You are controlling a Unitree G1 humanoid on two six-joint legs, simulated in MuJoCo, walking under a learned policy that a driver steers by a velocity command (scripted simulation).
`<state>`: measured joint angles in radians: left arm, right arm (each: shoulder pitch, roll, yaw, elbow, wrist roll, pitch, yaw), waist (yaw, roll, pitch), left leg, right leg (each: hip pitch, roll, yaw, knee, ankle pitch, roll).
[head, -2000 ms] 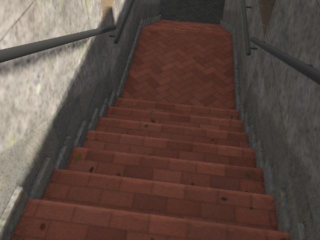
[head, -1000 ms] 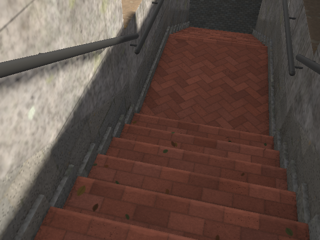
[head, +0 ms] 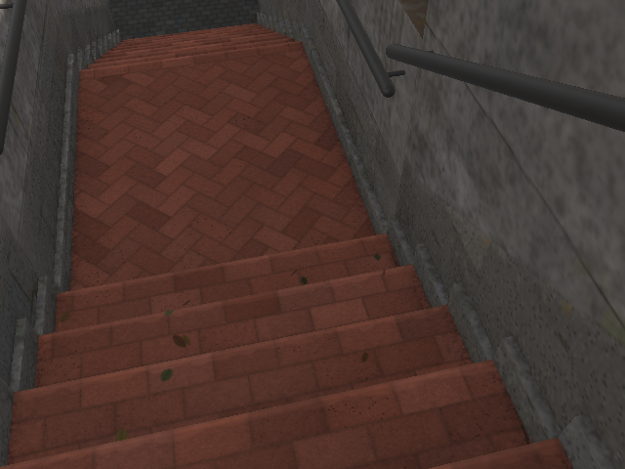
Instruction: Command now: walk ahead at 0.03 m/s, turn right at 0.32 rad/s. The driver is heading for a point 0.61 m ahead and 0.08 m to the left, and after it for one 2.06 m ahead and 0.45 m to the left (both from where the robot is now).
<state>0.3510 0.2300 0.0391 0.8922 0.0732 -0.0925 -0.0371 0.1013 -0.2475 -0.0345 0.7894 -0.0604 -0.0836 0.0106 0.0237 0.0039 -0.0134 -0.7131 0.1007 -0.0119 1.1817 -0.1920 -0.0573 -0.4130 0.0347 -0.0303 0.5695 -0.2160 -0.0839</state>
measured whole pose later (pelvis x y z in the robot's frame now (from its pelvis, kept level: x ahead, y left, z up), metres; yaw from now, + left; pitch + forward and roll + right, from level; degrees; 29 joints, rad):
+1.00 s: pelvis +0.03 +0.05 +0.01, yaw -2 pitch -2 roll +0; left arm 0.23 0.15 0.01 1.18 0.00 0.04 0.02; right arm 0.33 -0.14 -0.01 1.09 -0.01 -0.01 -0.03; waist -0.01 -0.01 0.05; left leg -0.09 -0.01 0.07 0.42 -0.29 0.04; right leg -0.18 -0.02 -0.01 0.43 -0.21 0.02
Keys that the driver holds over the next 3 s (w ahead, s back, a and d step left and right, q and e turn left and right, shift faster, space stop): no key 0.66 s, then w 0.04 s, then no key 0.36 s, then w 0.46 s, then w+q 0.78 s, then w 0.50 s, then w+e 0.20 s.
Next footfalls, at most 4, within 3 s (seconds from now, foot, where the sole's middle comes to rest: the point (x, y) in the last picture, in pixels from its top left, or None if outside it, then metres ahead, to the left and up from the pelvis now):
0.10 left None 0.03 0.14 -0.77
1.84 left None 0.35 0.09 -0.92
2.16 right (372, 436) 0.67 -0.10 -1.07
2.74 left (245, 384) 0.88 0.27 -1.22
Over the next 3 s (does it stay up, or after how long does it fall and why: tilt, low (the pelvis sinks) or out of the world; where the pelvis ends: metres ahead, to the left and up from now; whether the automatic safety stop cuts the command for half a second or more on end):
stays up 0.92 0.19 -0.46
